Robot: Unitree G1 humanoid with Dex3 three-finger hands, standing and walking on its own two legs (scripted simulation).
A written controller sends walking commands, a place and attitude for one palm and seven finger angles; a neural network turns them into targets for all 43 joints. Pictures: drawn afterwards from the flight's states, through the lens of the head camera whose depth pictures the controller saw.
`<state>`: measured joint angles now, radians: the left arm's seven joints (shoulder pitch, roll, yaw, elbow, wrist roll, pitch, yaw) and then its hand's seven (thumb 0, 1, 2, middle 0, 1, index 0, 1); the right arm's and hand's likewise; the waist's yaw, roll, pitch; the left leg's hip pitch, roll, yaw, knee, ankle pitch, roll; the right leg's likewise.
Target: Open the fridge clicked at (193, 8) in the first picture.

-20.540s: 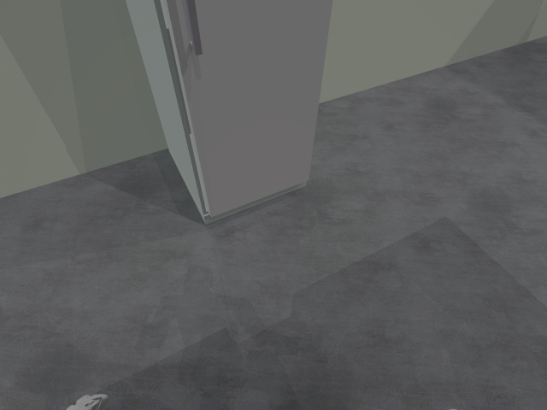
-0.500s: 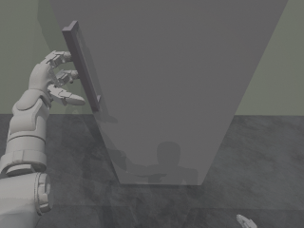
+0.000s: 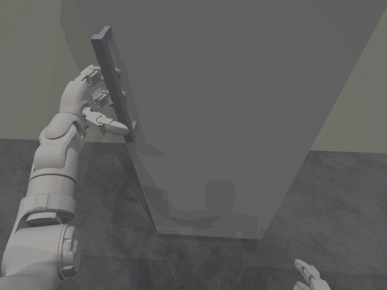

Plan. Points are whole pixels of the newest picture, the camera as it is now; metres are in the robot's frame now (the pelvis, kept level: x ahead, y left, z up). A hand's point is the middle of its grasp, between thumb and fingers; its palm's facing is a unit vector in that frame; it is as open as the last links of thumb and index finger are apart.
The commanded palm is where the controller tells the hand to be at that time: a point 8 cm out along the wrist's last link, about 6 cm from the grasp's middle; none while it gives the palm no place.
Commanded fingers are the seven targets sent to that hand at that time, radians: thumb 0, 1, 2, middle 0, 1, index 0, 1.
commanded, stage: slide the fingers in behind the handle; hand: left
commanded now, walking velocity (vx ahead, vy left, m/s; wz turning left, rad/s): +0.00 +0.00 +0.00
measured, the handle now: (120, 92) +0.46 +0.19 +0.18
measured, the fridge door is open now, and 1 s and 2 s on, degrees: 0 0 0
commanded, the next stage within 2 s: grip the handle and tug to test in 1.06 s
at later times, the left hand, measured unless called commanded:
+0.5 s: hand (116, 107) +0.40 +0.17 +0.19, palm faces +0.00 -1.00 -0.01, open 14.0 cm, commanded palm +0.38 +0.23 +0.19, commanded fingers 0.00 -0.50 0.30 -0.30 -1.20 -0.30 -1.20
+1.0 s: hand (124, 104) +0.41 +0.16 +0.19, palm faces +0.00 -1.00 -0.02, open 14.0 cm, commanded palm +0.38 +0.21 +0.19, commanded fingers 0.00 -0.50 0.30 -0.30 -1.20 -0.30 -1.20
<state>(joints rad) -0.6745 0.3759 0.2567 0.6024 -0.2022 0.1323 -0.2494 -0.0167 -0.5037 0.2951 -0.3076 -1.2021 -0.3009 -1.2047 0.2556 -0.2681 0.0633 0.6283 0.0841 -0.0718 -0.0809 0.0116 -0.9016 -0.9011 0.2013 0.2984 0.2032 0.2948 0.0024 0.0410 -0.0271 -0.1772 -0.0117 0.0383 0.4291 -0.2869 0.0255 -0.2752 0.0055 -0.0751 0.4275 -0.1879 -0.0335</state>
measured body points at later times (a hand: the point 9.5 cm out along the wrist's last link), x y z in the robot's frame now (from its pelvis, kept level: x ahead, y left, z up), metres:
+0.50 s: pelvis +0.00 +0.00 +0.00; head -0.01 -0.02 +0.45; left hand +0.40 +0.23 +0.20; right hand +0.15 -0.24 -0.10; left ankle -0.04 +0.10 -0.74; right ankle +0.02 -0.10 -0.74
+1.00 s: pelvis -0.01 -0.01 +0.00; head -0.01 -0.02 +0.45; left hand +0.40 +0.21 +0.20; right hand +0.12 -0.25 -0.11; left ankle -0.04 +0.10 -0.74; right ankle +0.02 -0.10 -0.74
